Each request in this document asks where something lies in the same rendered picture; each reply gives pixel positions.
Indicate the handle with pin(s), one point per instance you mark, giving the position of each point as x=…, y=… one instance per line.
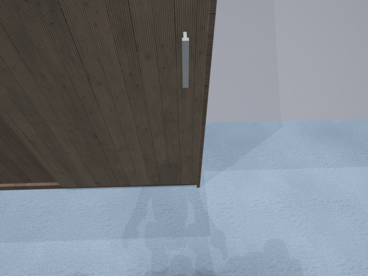
x=185, y=60

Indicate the wardrobe door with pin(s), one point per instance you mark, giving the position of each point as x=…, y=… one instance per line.
x=17, y=163
x=94, y=88

